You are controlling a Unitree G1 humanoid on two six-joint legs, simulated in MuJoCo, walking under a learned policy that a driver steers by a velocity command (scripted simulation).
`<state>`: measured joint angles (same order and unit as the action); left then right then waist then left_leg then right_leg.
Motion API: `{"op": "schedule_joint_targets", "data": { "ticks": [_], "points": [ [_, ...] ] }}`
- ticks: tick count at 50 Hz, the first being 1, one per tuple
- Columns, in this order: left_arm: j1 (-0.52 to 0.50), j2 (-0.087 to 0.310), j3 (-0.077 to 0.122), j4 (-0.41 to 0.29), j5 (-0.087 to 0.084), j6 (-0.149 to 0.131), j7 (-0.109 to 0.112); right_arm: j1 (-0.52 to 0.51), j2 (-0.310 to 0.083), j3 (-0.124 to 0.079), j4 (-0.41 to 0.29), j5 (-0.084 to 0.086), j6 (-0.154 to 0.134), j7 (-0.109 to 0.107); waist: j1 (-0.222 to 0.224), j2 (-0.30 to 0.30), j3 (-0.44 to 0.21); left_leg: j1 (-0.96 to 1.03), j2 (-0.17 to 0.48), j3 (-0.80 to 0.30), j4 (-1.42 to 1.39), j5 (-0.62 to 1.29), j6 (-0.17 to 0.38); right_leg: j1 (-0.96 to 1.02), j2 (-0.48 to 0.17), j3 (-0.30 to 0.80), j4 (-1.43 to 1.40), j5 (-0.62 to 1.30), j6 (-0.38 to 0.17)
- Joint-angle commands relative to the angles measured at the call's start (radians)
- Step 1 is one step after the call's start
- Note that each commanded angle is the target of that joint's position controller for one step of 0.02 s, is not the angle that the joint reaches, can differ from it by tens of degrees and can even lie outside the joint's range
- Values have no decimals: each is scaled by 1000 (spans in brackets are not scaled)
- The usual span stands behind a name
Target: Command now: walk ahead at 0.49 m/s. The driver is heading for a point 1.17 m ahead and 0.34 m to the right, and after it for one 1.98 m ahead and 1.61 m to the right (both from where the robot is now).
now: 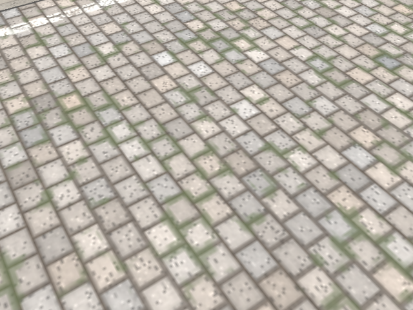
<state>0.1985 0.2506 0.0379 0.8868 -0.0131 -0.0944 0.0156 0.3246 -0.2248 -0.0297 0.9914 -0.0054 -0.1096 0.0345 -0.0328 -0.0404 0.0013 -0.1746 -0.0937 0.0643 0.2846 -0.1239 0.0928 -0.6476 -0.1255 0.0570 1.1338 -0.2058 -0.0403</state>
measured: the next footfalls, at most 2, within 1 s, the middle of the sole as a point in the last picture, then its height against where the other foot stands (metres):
right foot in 0.30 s outside the picture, level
left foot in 0.86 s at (186, 273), level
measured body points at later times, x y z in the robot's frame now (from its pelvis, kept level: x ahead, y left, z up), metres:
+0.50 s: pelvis +0.27 -0.08 +0.00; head +0.29 -0.10 +0.45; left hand +0.33 +0.18 -0.12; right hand +0.36 -0.35 -0.14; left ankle +0.27 +0.08 -0.66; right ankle +0.29 -0.16 -0.74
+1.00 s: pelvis +0.55 -0.01 -0.01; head +0.57 +0.00 +0.44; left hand +0.57 +0.25 -0.16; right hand +0.67 -0.27 -0.12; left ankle +0.61 +0.07 -0.74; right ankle +0.44 -0.16 -0.65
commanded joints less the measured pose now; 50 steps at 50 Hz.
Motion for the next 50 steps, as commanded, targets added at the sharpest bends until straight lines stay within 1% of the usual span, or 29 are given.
{"op": "schedule_joint_targets", "data": {
  "ticks": [1,6,9,11,13,14,15,16,17,18,19,20,22,23,25,28,32,38,40,41,42,43,44,45,46,47,48,49,50],
  "points": [
    [33,42,12,-42,12,6,7,-39,-133,-21,-56,2,-16,-20,46,77,53,-93,284,-217,-203,64,172,-31,-43,3,-144,151,28],
    [-156,29,4,-91,0,-6,-9,58,-166,-27,-33,20,-1,-35,-23,83,57,12,271,-162,-180,71,123,7,12,-43,-464,306,39],
    [-235,35,1,-121,-9,-10,-28,106,-168,-30,-10,26,11,-35,-49,92,78,108,308,-172,-138,53,118,-1,27,-46,-551,259,30],
    [-252,49,4,-138,-10,-19,-41,113,-174,-34,-3,26,21,-38,-42,99,80,168,339,-187,-95,64,106,10,36,-45,-595,186,5],
    [-188,77,16,-131,-9,-27,-48,89,-189,-40,-6,27,32,-39,6,118,48,191,348,-187,-15,188,87,121,66,-69,-635,118,-25],
    [-81,107,34,-100,-7,-30,-46,67,-184,-37,-13,24,37,-39,66,115,-11,178,311,-154,110,354,65,267,100,-96,-658,105,-48],
    [111,168,62,-45,-5,-32,-39,57,-150,-23,-26,12,39,-39,142,82,-136,75,249,-100,347,397,34,532,66,-54,-641,128,-90],
    [274,285,90,-19,16,-28,-33,129,-58,7,-56,0,23,-34,151,-124,-304,-286,118,-19,754,83,-36,936,-193,320,-659,91,-221],
    [309,249,80,-4,12,-23,-39,166,-28,19,-42,18,-4,-28,140,-261,-391,-520,29,-121,971,-422,-51,1066,-295,678,-821,-31,-308],
    [237,172,56,-17,7,-26,-41,89,-144,-9,-56,42,-21,-24,135,-161,-262,-615,99,-187,1062,-385,-29,962,-261,586,-837,-66,-255],
    [142,130,42,-41,6,-24,-40,9,-165,-15,-80,50,-27,-24,109,-97,-164,-616,154,-160,1045,-289,-15,820,-223,427,-848,-2,-215],
    [65,101,31,-53,9,-23,-45,-29,-152,-18,-85,39,-22,-30,77,-23,-95,-572,194,-139,982,-208,-21,678,-176,316,-886,83,-196],
    [23,63,20,-48,18,-25,-53,-14,-119,-25,-81,23,5,-36,25,-38,-43,-467,235,-137,884,-125,-31,530,-110,192,-951,154,-171],
    [39,66,21,-35,18,-28,-54,2,-95,-23,-75,21,17,-37,16,-38,-36,-445,235,-127,865,-108,-38,501,-97,159,-969,200,-178],
    [77,95,29,-11,18,-32,-47,-21,-89,-26,-88,18,29,-40,7,-23,-11,-482,239,-120,809,-53,-52,492,-92,108,-992,288,-190],
    [128,111,33,13,17,-23,-29,-139,-87,-30,-129,10,30,-40,30,-10,18,-568,240,-117,648,77,-72,531,-90,68,-1008,334,-185],
    [182,124,33,37,8,-14,-15,-281,-66,-23,-168,15,22,-29,72,-18,49,-530,208,-84,416,230,-72,549,-65,11,-1029,274,-156],
    [258,136,42,90,-3,8,-5,-424,-73,-17,-226,26,8,1,102,-21,99,-555,182,-76,265,158,-40,720,-131,16,-968,278,-147],
    [243,148,48,92,-5,16,-1,-405,-90,-22,-229,27,1,11,77,-33,80,-489,163,-61,237,86,-17,753,-146,15,-916,369,-132],
    [224,158,51,88,-4,20,-1,-357,-109,-31,-219,27,-2,11,47,-48,47,-397,136,-39,229,55,-2,752,-141,6,-863,505,-121],
    [200,160,51,83,-3,25,-1,-257,-137,-48,-191,25,-3,8,-10,-55,-15,-245,98,-6,215,50,18,733,-112,-21,-748,670,-104],
    [188,137,42,74,4,29,-1,-77,-187,-74,-134,24,-2,1,-87,-36,-123,7,98,-14,225,75,49,640,-55,-60,-540,697,-74],
    [211,97,23,48,23,26,-3,106,-272,-95,-102,9,2,-12,-128,117,-279,337,324,-284,232,77,118,389,25,-98,-188,331,-38],
    [342,-44,-14,60,5,2,-15,129,-296,-95,-91,1,3,-4,-53,365,-400,602,516,-751,79,-115,260,29,199,-11,107,-362,4],
    [263,81,15,69,-25,-17,-17,93,-200,-71,-100,10,-1,-5,-87,232,-318,526,484,-731,29,-194,208,-68,147,109,214,-361,-15],
    [170,129,30,37,-43,-26,-15,8,-160,-59,-115,14,-5,-9,-69,182,-179,378,459,-561,11,-139,155,-109,98,87,208,-262,-31],
    [127,124,33,29,-38,-23,-5,-77,-134,-49,-128,10,-9,-8,-29,92,-114,226,425,-441,-22,-50,126,-54,42,63,158,-163,-27],
    [112,111,41,29,-24,-12,2,-122,-103,-42,-129,4,-13,-6,-1,86,-60,118,385,-346,-60,0,106,-11,13,59,101,-105,-23],
    [143,89,44,36,-22,4,1,-137,-84,-37,-121,-7,-17,-5,29,121,-50,55,360,-278,-92,23,90,50,-10,67,72,-65,-24]
  ]
}}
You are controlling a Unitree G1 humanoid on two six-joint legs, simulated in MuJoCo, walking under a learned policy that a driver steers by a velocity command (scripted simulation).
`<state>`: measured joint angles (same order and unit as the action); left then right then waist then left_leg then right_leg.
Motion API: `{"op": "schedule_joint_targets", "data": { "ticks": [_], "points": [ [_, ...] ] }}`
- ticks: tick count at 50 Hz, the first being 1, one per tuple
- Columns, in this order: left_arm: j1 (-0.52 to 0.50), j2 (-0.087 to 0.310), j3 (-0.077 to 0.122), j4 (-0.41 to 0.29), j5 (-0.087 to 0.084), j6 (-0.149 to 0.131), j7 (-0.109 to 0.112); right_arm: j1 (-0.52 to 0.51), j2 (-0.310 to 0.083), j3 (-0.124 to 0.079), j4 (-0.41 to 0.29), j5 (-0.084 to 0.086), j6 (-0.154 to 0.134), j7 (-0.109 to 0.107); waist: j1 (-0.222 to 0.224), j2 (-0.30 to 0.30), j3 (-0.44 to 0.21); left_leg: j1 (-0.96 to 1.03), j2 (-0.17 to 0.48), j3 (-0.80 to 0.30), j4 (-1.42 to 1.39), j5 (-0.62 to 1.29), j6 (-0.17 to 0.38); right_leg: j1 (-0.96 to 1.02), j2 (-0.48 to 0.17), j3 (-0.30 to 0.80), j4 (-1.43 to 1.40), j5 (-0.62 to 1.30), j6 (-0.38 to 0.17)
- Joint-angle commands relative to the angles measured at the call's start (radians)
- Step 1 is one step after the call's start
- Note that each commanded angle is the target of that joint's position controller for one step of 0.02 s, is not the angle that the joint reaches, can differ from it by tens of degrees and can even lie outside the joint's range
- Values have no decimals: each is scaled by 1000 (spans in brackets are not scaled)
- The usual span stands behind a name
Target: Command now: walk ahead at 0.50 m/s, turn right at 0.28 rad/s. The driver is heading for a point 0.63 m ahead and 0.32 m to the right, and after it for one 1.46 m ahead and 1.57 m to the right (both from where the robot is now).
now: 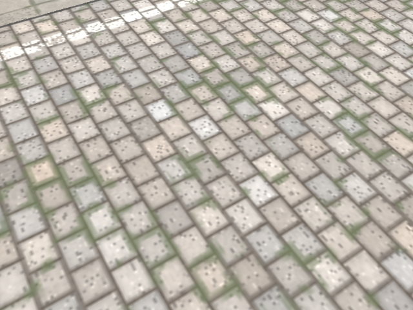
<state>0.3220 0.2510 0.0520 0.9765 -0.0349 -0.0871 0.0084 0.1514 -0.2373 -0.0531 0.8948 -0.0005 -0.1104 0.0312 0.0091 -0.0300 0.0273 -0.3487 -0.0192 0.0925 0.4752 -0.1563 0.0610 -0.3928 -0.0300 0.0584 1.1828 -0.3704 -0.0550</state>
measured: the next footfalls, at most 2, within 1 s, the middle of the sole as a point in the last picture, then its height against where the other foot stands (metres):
right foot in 0.46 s outside the picture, level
left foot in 0.94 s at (237, 240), level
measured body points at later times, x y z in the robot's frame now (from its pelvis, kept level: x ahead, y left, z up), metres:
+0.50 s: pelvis +0.26 -0.06 -0.02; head +0.30 -0.08 +0.43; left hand +0.50 +0.14 -0.12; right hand +0.22 -0.34 -0.16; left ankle +0.09 +0.09 -0.67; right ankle +0.34 -0.15 -0.74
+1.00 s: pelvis +0.54 -0.12 -0.01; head +0.57 -0.14 +0.44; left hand +0.73 +0.10 -0.13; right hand +0.60 -0.45 -0.09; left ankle +0.68 -0.07 -0.74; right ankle +0.36 -0.15 -0.69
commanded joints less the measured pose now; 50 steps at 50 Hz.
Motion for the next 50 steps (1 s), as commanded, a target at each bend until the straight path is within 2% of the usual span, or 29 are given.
{"op": "schedule_joint_targets", "data": {
  "ticks": [1,2,5,8,11,14,17,20,21,22,23,24,25,26,27,28,29,31,33,36,38,41,43,45,46,47,48,49,50],
  "points": [
    [40,62,29,-47,-2,11,7,41,-65,-14,-13,-15,-18,-2,-2,120,-65,195,271,-261,-308,78,121,-178,-111,62,7,117,-8],
    [46,45,30,-46,-4,22,6,52,-72,-17,-1,-15,-21,-5,6,114,-49,174,265,-216,-324,118,125,-183,-112,59,-2,131,-7],
    [-25,47,37,-78,3,39,8,80,-110,-29,20,-20,-22,-22,3,85,-3,185,268,-126,-352,202,126,-290,-111,82,-75,244,6],
    [-96,46,40,-107,9,34,-1,101,-117,-29,31,-21,-15,-39,-10,79,15,230,258,-49,-358,249,108,-346,-95,79,-215,378,17],
    [-190,30,31,-142,15,30,-19,121,-131,-29,36,-15,-7,-50,-39,70,38,263,250,24,-366,265,86,-333,-86,11,-367,469,16],
    [-290,11,19,-193,17,30,-39,185,-144,-34,57,-7,9,-57,-77,56,72,373,283,60,-339,314,85,-380,-81,-37,-459,449,4],
    [-349,9,15,-245,12,31,-60,210,-161,-41,63,3,33,-59,-84,62,84,477,317,92,-270,430,81,-399,-62,-94,-511,345,-17],
    [-286,53,36,-268,10,36,-73,163,-204,-54,41,12,50,-68,-14,126,8,487,317,139,-91,882,53,-200,27,-188,-522,202,-68],
    [-193,88,54,-254,7,39,-73,144,-219,-58,33,14,56,-71,43,143,-46,467,311,146,47,993,42,-74,66,-204,-529,165,-95],
    [-38,144,85,-219,5,39,-65,114,-222,-56,22,20,59,-71,130,127,-126,385,275,161,254,946,13,155,102,-194,-619,234,-134],
    [108,238,120,-186,11,47,-40,116,-200,-47,-1,8,48,-69,182,10,-212,133,219,159,572,585,-33,454,-21,32,-671,227,-193],
    [53,318,128,-216,7,40,-34,194,-47,-3,-54,-9,11,-48,51,-237,-298,-325,-23,39,957,-363,-94,774,-283,638,-789,150,-398],
    [98,238,100,-218,25,32,-37,96,-122,-15,-80,26,-41,-27,116,-117,-382,-430,-3,-195,1019,-387,-58,805,-312,756,-898,124,-393],
    [67,176,83,-218,32,20,-36,15,-146,-21,-109,57,-59,-20,112,-75,-261,-482,48,-198,973,-312,-27,716,-275,589,-891,185,-339],
    [-11,138,72,-228,23,11,-41,11,-137,-20,-106,45,-62,-25,52,30,-158,-440,95,-191,859,-237,-21,545,-226,451,-896,290,-297],
    [-76,102,59,-245,20,7,-40,15,-152,-32,-94,19,-52,-33,16,49,-122,-368,128,-184,766,-203,-28,420,-186,360,-906,369,-264],
    [-109,91,52,-261,26,6,-36,38,-155,-38,-93,10,-35,-33,-16,36,-101,-301,145,-187,722,-180,-39,328,-163,321,-928,414,-257],
    [-106,120,57,-266,21,3,-26,46,-137,-40,-104,-4,-9,-35,-38,34,-77,-258,145,-168,630,-152,-75,231,-140,282,-957,472,-259],
    [-74,158,66,-264,21,2,-11,-15,-116,-34,-131,-15,3,-42,-28,22,-52,-271,131,-148,508,-66,-108,178,-117,234,-971,511,-254],
    [-28,167,69,-259,16,11,3,-136,-92,-23,-167,-14,3,-41,17,-20,-31,-243,85,-137,266,133,-121,143,-59,182,-957,443,-203],
    [-1,166,69,-254,14,16,4,-196,-83,-17,-188,-5,-2,-34,46,-46,-26,-198,52,-131,141,227,-115,133,-46,185,-943,369,-174],
    [39,163,69,-241,8,22,4,-250,-107,-21,-220,7,-12,-23,67,-66,-27,-176,31,-151,59,231,-102,190,-75,254,-891,313,-161],
    [47,158,68,-241,8,29,9,-250,-133,-28,-229,9,-24,-13,59,-76,-34,-160,23,-167,12,169,-85,254,-99,318,-833,293,-153],
    [27,161,69,-250,12,36,15,-189,-155,-38,-219,11,-37,-10,19,-109,-47,-77,15,-158,-19,93,-57,277,-106,364,-769,330,-138],
    [8,143,62,-261,14,38,15,-99,-175,-50,-196,6,-43,-13,-30,-110,-86,52,13,-144,-56,102,-32,260,-68,350,-693,387,-114],
    [-15,96,44,-282,22,34,10,41,-217,-65,-177,-12,-47,-20,-98,-67,-199,289,123,-232,-25,97,25,166,-15,292,-485,368,-78],
    [82,36,26,-304,18,26,10,193,-302,-87,-161,-30,-40,-28,-96,152,-358,663,355,-570,-40,15,154,-129,116,155,-143,77,-2],
    [151,70,21,-315,-6,19,10,224,-284,-85,-133,-8,-28,-19,-70,376,-395,753,475,-912,-143,-222,238,-365,106,125,61,-240,18],
    [91,165,42,-298,-12,24,11,166,-185,-60,-160,4,-21,-21,-89,226,-250,636,435,-808,-171,-347,194,-436,41,144,150,-163,27]
  ]
}}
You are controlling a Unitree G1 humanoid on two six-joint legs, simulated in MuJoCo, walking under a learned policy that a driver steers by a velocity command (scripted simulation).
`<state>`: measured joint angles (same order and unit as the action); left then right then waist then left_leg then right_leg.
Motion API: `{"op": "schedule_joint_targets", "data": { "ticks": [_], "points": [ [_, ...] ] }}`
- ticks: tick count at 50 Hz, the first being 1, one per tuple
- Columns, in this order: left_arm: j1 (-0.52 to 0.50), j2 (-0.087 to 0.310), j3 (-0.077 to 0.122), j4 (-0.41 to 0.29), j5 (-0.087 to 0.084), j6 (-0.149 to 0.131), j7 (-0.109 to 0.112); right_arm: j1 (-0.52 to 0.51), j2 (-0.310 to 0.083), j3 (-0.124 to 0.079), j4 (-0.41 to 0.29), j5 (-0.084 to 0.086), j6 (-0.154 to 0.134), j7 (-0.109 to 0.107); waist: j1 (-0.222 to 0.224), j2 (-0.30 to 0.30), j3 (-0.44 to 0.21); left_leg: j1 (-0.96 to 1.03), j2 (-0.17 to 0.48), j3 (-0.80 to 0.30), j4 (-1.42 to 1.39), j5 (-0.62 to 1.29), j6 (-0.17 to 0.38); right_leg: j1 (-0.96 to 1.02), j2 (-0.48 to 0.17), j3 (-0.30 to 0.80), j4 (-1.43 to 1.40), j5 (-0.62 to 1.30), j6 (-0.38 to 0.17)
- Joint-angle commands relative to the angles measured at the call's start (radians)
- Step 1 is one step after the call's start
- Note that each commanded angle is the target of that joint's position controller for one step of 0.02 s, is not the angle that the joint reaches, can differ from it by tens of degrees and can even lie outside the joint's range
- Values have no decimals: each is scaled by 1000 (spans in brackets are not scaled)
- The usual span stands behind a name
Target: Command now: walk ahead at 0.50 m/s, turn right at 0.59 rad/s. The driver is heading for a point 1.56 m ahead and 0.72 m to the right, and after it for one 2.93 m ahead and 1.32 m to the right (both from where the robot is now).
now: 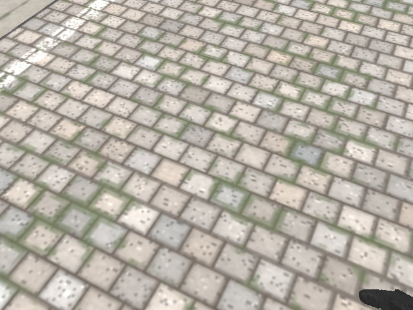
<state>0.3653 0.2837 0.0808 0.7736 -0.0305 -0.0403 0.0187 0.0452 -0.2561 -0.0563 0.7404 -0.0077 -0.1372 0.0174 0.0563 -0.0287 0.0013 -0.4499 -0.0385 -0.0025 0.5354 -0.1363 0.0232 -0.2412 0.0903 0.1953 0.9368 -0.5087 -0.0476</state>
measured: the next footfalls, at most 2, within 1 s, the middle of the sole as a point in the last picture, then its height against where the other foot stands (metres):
right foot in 0.46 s outside the picture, level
left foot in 0.94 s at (263, 247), level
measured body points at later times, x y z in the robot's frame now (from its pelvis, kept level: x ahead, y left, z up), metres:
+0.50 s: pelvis +0.25 -0.07 -0.01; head +0.29 -0.09 +0.44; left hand +0.54 +0.10 -0.08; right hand +0.19 -0.36 -0.14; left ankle +0.10 +0.12 -0.68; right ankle +0.32 -0.18 -0.73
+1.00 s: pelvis +0.52 -0.14 +0.00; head +0.54 -0.16 +0.45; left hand +0.73 +0.07 -0.11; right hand +0.56 -0.47 -0.07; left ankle +0.66 -0.10 -0.72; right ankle +0.33 -0.18 -0.69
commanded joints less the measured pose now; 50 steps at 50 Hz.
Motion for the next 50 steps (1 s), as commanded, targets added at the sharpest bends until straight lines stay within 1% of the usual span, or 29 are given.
{"op": "schedule_joint_targets", "data": {
  "ticks": [1,2,3,5,7,9,13,17,19,20,21,22,23,24,25,26,27,28,29,30,33,38,42,44,46,47,48,49,50],
  "points": [
    [-41,151,20,-110,-3,-16,0,221,-126,-44,-16,9,18,-11,-140,136,-120,597,408,-545,-241,-311,184,-581,-117,-36,399,62,23],
    [-83,136,21,-122,8,-12,-2,174,-108,-35,-14,2,25,-11,-116,97,-47,464,359,-430,-271,-204,165,-543,-147,-53,354,122,24],
    [-94,120,24,-129,12,-8,-6,148,-90,-28,-9,-3,27,-11,-91,111,-10,382,322,-346,-298,-126,151,-507,-177,-55,307,159,21],
    [-75,73,17,-135,1,4,-14,143,-94,-30,5,-2,20,-10,-69,142,4,306,292,-229,-347,-35,150,-452,-202,-82,262,193,22],
    [-100,56,12,-158,4,11,-15,155,-123,-40,20,1,12,-10,-67,123,9,305,301,-156,-375,61,172,-481,-213,-87,212,242,33],
    [-131,52,9,-175,7,12,-16,167,-147,-48,32,1,12,-12,-71,103,6,336,310,-93,-383,146,179,-512,-219,-87,137,318,44],
    [-233,37,-1,-198,7,2,-39,183,-172,-51,47,5,26,-19,-107,95,26,371,279,54,-379,207,142,-474,-206,-143,-89,511,39],
    [-348,29,-8,-245,4,1,-65,241,-208,-58,71,20,46,-21,-146,92,68,449,309,113,-362,211,121,-450,-185,-206,-238,504,16],
    [-361,45,-2,-264,4,3,-74,247,-229,-65,77,32,59,-22,-132,103,73,503,330,139,-314,337,105,-423,-162,-236,-280,418,-13],
    [-342,62,6,-267,8,5,-76,241,-245,-69,76,36,65,-24,-110,118,53,522,331,161,-255,504,95,-370,-132,-264,-293,362,-33],
    [-292,86,20,-261,12,9,-75,238,-261,-74,74,40,72,-28,-75,138,13,533,327,182,-158,687,85,-285,-92,-295,-300,310,-56],
    [-164,122,43,-229,11,11,-72,226,-266,-75,70,44,81,-32,4,130,-55,507,304,212,17,800,66,-117,-44,-320,-355,330,-88],
    [15,186,78,-179,9,17,-57,234,-236,-62,64,38,81,-37,88,90,-147,352,266,230,262,710,29,172,-27,-282,-395,390,-129],
    [86,290,98,-163,2,23,-35,275,-117,-25,25,-12,70,-32,52,-149,-217,-26,165,226,619,-31,-23,488,-272,117,-408,400,-229],
    [67,318,88,-204,6,3,-45,281,-96,-3,-24,0,30,-19,13,-237,-395,-284,6,-4,857,-482,-43,658,-441,651,-590,214,-402],
    [64,226,63,-196,13,-12,-54,158,-189,-27,-45,40,5,-7,68,-97,-323,-395,64,-92,886,-395,-28,623,-413,552,-635,208,-337],
    [28,191,50,-187,13,-20,-53,124,-183,-22,-58,49,-8,-3,44,-78,-199,-405,101,-76,818,-307,-9,489,-374,402,-632,271,-298],
    [-46,166,41,-195,12,-22,-51,127,-171,-20,-43,26,-9,-11,-8,12,-131,-338,142,-77,730,-238,-12,333,-327,296,-634,359,-261],
    [-102,138,30,-208,18,-22,-49,140,-183,-29,-36,8,-1,-16,-46,2,-92,-266,165,-79,657,-200,-20,215,-295,225,-649,460,-246],
    [-131,130,25,-220,26,-22,-45,157,-183,-32,-34,4,12,-13,-73,-17,-78,-211,174,-80,629,-176,-28,140,-275,196,-674,503,-243],
    [-123,146,28,-204,23,-30,-28,145,-145,-25,-40,-10,39,-15,-86,-11,-57,-176,154,-53,513,-107,-72,30,-244,123,-704,607,-256],
    [-52,165,33,-163,12,-20,-5,-45,-96,-2,-89,-3,37,-6,-15,-43,-7,-126,87,-46,143,179,-93,-19,-179,62,-690,482,-193],
    [1,166,35,-130,3,-13,-3,-111,-127,-10,-119,14,23,9,8,-62,3,-61,52,-70,7,197,-74,29,-211,147,-626,392,-171],
    [0,160,35,-124,3,-7,1,-91,-151,-22,-120,16,15,13,-8,-86,1,-26,46,-81,-25,119,-52,75,-230,206,-569,385,-157],
    [-22,143,31,-128,6,1,1,12,-167,-38,-98,15,7,9,-65,-109,-25,108,35,-54,-74,66,-16,79,-206,226,-485,421,-128],
    [-24,98,15,-133,13,-1,-1,116,-194,-51,-79,1,1,4,-113,-89,-101,276,84,-77,-75,70,22,49,-157,175,-349,461,-94],
    [4,37,-9,-146,33,-3,-1,266,-248,-62,-66,-13,0,-2,-155,46,-245,531,262,-261,-65,44,84,-78,-87,77,-57,277,-52],
    [152,12,-17,-159,-7,-14,-1,341,-314,-81,-15,-18,12,10,-83,419,-318,771,440,-766,-204,-225,246,-425,23,-15,240,-90,9],
    [132,112,-2,-122,-13,-15,3,316,-210,-59,-33,11,14,16,-111,269,-229,727,433,-808,-252,-435,231,-534,-43,27,358,-51,23]
  ]
}}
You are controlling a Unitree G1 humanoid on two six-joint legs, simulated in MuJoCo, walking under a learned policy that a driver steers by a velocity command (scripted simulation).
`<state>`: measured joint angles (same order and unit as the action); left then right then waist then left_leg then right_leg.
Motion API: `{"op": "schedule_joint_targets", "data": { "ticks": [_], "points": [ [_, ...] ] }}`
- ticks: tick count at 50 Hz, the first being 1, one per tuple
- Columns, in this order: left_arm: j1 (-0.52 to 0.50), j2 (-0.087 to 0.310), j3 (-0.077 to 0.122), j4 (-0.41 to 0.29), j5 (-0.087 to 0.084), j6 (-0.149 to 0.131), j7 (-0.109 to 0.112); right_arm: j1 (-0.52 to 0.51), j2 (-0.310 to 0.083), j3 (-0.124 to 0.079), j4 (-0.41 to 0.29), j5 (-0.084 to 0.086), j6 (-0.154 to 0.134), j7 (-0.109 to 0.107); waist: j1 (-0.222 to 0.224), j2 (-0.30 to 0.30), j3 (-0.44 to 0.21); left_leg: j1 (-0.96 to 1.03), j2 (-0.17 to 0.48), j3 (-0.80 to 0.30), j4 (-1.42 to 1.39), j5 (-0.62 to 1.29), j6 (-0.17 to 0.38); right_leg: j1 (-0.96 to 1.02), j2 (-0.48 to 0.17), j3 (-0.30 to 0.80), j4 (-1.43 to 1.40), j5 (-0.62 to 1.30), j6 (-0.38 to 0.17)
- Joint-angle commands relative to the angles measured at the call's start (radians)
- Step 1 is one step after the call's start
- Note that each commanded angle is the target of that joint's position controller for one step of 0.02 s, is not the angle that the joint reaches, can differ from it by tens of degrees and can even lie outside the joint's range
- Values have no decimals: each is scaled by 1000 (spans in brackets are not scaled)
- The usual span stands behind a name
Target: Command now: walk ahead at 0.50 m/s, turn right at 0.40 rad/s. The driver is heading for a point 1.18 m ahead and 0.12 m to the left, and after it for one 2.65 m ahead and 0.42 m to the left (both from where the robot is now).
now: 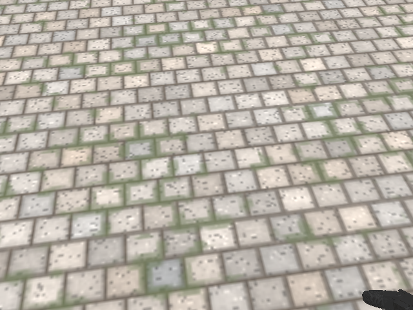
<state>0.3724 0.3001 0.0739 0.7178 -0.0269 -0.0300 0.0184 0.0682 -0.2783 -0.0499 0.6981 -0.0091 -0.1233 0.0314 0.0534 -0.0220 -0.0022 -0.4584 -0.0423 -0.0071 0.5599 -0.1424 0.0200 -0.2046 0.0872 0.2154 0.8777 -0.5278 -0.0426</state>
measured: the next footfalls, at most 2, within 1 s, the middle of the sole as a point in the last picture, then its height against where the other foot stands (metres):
right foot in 0.44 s outside the picture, level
left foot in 0.98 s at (211, 248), level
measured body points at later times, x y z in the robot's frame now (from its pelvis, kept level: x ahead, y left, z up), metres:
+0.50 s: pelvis +0.26 -0.05 +0.00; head +0.29 -0.07 +0.45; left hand +0.51 +0.16 -0.06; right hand +0.23 -0.34 -0.13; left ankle +0.10 +0.11 -0.68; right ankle +0.34 -0.15 -0.72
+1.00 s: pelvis +0.53 -0.04 +0.00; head +0.56 -0.04 +0.45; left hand +0.53 +0.25 -0.13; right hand +0.74 -0.28 -0.08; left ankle +0.65 +0.05 -0.72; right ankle +0.34 -0.16 -0.71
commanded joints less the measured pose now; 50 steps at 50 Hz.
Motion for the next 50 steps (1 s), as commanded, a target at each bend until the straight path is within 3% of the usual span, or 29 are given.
{"op": "schedule_joint_targets", "data": {
  "ticks": [1,2,3,4,6,9,13,16,19,21,22,23,24,25,26,27,28,29,31,33,39,44,47,48,49,50],
  "points": [
    [7,135,16,-77,-9,-23,0,254,-133,-51,4,16,7,-2,-133,158,-109,623,395,-637,-279,-396,196,-594,-70,-15,436,61,20],
    [-62,125,14,-90,4,-23,2,208,-121,-42,-3,5,14,-3,-117,84,-53,509,352,-518,-288,-279,178,-561,-100,-50,411,124,21],
    [-107,111,14,-104,15,-28,-1,183,-106,-36,4,-1,18,-5,-103,76,-4,424,318,-438,-306,-168,182,-546,-125,-56,354,168,19],
    [-106,93,13,-107,13,-30,-7,173,-94,-29,7,-8,16,-8,-79,101,1,372,289,-373,-326,-93,176,-499,-151,-65,310,196,15],
    [-91,59,5,-100,11,-29,-14,184,-88,-27,24,3,10,-9,-63,133,-10,345,266,-301,-356,7,190,-465,-166,-103,236,208,21],
    [-169,28,-12,-124,23,-33,-18,213,-138,-38,48,15,9,-15,-76,107,5,345,278,-231,-396,122,215,-494,-188,-140,80,289,38],
    [-287,7,-26,-141,17,-46,-33,248,-166,-41,74,26,25,-19,-117,103,22,333,240,-112,-406,162,180,-418,-171,-184,-167,487,45],
    [-365,16,-25,-159,7,-51,-46,303,-179,-40,101,34,37,-18,-144,109,38,358,257,-97,-389,157,167,-367,-146,-206,-268,530,41],
    [-394,39,-17,-177,4,-56,-58,321,-196,-44,120,40,53,-21,-129,122,51,427,299,-110,-347,202,147,-337,-130,-210,-337,460,6],
    [-282,77,4,-147,13,-57,-55,297,-208,-46,122,45,63,-28,-47,117,-10,431,277,-66,-210,424,115,-149,-91,-246,-405,448,-33],
    [-141,123,29,-103,20,-55,-47,302,-183,-36,120,39,64,-30,16,95,-102,374,227,-19,-34,494,87,62,-90,-244,-410,456,-63],
    [47,204,51,-73,32,-49,-33,296,-124,-10,88,8,58,-33,86,-36,-257,169,170,31,292,225,43,359,-297,-10,-379,491,-136],
    [66,267,58,-63,33,-43,-37,398,-28,19,66,13,37,-30,17,-288,-345,-192,6,7,595,-406,-7,586,-483,441,-505,277,-281],
    [63,176,36,-64,19,-45,-40,339,-136,-5,76,33,21,-24,55,-181,-295,-308,57,-93,707,-428,0,545,-464,480,-560,152,-266],
    [3,141,21,-66,15,-48,-40,258,-166,-16,50,48,13,-18,43,-140,-167,-357,102,-75,710,-335,11,434,-428,335,-573,201,-231],
    [-56,119,12,-70,20,-50,-42,218,-155,-14,48,39,12,-21,16,-69,-106,-321,139,-57,669,-248,9,312,-382,229,-592,303,-211],
    [-103,98,7,-72,27,-51,-46,202,-147,-17,45,24,16,-22,-13,-52,-60,-284,162,-56,615,-193,0,211,-349,162,-622,388,-204],
    [-131,78,0,-73,34,-56,-48,218,-136,-19,50,21,26,-20,-46,-64,-47,-226,181,-63,587,-156,-5,141,-324,114,-651,449,-199],
    [-142,80,3,-58,28,-69,-48,238,-99,-13,58,21,47,-20,-74,-66,-40,-176,185,-54,541,-122,-23,69,-311,52,-698,515,-212],
    [-129,100,10,-35,27,-77,-43,189,-89,-11,42,13,58,-25,-75,-44,-7,-208,187,-51,464,-50,-41,41,-304,-2,-731,558,-219],
    [-42,138,17,30,17,-66,-24,-18,-54,5,-10,16,44,-9,-4,-25,48,-185,147,-17,110,238,-40,70,-266,-120,-749,557,-169],
    [38,155,21,92,8,-43,-18,-135,-68,6,-63,25,32,17,27,-31,76,-208,118,-15,-16,178,-2,220,-328,-104,-682,583,-153],
    [24,173,27,107,7,-27,-11,-75,-98,-6,-57,22,26,24,-21,-60,32,-88,78,19,-57,70,40,281,-338,-108,-581,797,-122],
    [4,176,26,107,8,-22,-8,23,-123,-21,-30,18,26,19,-80,-61,-29,60,44,53,-83,75,64,267,-306,-139,-467,958,-102],
    [3,150,15,100,16,-19,-5,182,-174,-45,15,15,27,9,-147,-39,-141,309,68,33,-61,116,100,174,-254,-180,-272,962,-71],
    [76,68,-14,68,30,-32,-7,323,-269,-67,32,-6,30,-1,-156,123,-313,715,315,-306,-32,108,221,-167,-150,-231,100,634,-9]
  ]
}}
